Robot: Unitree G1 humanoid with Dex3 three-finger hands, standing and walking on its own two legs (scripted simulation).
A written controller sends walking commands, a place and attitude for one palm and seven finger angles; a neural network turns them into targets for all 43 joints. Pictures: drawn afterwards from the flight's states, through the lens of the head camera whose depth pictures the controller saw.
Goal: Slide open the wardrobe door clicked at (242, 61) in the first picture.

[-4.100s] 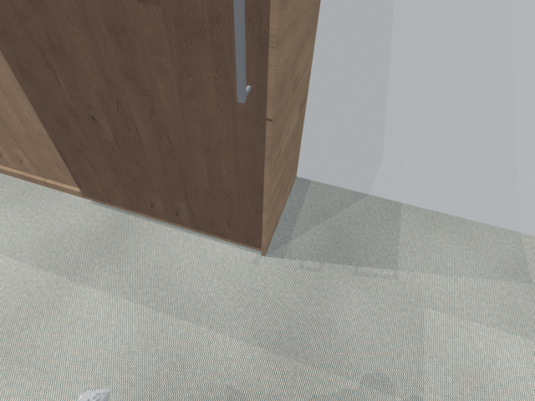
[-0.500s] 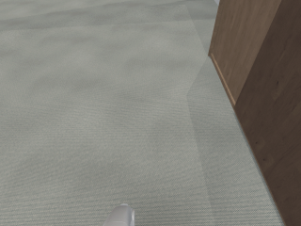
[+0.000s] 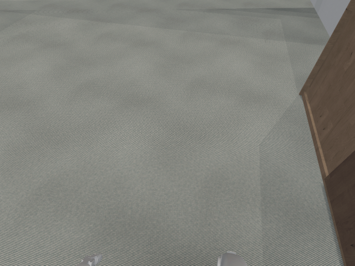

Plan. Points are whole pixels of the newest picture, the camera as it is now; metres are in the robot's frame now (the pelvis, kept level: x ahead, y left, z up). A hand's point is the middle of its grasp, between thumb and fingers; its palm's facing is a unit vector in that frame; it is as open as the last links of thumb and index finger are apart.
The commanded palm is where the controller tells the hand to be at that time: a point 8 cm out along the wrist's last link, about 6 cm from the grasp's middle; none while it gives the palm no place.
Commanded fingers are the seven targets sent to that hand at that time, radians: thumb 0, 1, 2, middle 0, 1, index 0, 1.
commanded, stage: walk to a spot facing it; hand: right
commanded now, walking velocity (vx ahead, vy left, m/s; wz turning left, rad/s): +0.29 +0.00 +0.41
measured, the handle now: out of the picture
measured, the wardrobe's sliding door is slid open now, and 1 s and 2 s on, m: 0.00 0.00 0.00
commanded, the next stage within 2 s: turn to face it in 0.60 s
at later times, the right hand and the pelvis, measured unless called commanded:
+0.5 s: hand (273, 232) +0.26 -0.25 -0.17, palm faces -0.20 +0.97 -0.17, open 7.3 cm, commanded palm none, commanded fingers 0.00 -0.90 -0.90 0.20 0.30 0.20 0.30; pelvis +0.15 -0.08 +0.01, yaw +17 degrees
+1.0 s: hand (230, 189) +0.38 -0.14 -0.16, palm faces -0.38 +0.91 -0.16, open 7.3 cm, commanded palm none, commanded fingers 0.00 -0.90 -0.90 0.20 0.30 0.20 0.30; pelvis +0.20 -0.04 -0.01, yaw +21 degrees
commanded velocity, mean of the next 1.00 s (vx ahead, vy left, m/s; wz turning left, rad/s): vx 0.03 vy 0.00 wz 0.20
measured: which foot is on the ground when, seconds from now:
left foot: down 0.00-0.18, up 0.20-0.68, down 0.70-1.00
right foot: up 0.00-0.16, down 0.18-0.70, up 0.72-1.00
